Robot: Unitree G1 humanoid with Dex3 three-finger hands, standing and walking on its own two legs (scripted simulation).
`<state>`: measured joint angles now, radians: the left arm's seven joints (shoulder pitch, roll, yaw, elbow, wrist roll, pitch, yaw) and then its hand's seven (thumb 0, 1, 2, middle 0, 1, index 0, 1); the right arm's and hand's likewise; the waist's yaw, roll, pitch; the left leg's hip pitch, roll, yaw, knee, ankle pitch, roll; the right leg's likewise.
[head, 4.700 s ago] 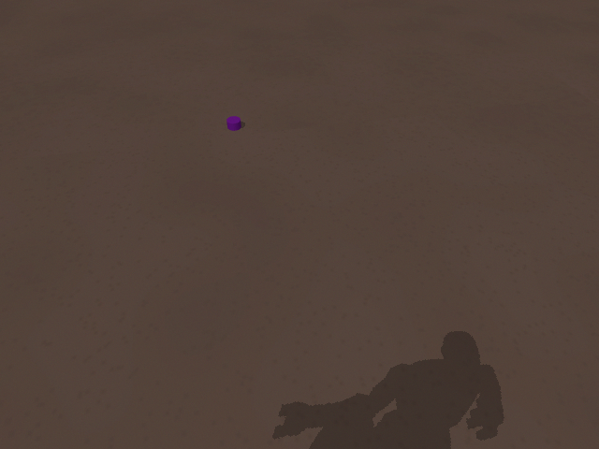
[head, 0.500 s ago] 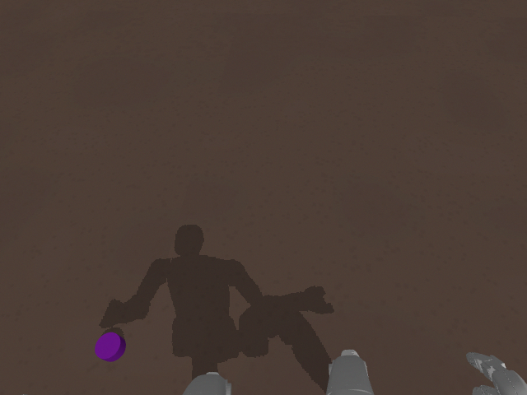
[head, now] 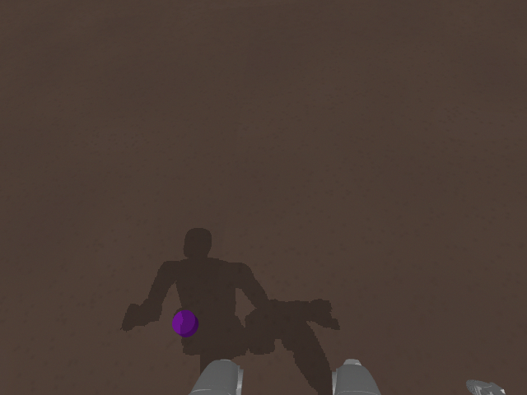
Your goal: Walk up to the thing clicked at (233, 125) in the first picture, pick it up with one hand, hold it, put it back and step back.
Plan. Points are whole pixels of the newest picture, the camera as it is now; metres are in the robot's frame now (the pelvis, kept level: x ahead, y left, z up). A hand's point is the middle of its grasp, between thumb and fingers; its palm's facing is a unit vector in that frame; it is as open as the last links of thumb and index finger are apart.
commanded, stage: walk up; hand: left
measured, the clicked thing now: (185, 323) +0.42 +0.36 -0.70
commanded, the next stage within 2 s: none
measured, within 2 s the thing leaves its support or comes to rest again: neither
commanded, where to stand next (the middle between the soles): -0.01 +0.18 m, yaw -10 degrees
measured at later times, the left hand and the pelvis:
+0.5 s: hand out of the picture -0.03 +0.45 -0.13, palm faces -0.16 -0.89 -0.43, open 7.3 cm; pelvis -0.11 +0.19 +0.01, yaw -8 degrees
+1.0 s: hand out of the picture -0.06 +0.57 -0.10, palm faces -0.25 -0.88 -0.41, open 7.3 cm; pelvis -0.09 +0.27 +0.05, yaw -16 degrees
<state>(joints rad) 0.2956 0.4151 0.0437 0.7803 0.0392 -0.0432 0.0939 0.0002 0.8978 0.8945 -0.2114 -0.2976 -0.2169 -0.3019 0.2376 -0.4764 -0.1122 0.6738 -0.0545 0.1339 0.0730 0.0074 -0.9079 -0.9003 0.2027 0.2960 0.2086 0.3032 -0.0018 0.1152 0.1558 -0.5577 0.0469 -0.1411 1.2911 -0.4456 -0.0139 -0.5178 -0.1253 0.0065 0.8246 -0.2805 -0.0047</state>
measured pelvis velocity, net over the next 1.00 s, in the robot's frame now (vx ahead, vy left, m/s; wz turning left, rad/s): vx -0.09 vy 0.27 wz -0.27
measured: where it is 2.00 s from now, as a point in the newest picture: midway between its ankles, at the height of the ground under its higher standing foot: outside the picture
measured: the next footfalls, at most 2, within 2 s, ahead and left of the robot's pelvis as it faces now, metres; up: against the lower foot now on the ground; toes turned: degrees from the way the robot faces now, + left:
left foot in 0.08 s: +0.01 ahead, +0.24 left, +0.00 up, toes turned -1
right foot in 0.42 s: -0.09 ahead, +0.09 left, +0.00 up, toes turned -7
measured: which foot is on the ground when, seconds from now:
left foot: up 0.00-0.06, down 0.08-0.98, up 1.00-1.00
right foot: down 0.00-0.10, up 0.12-0.40, down 0.42-0.62, up 0.64-0.98, down 1.00-1.00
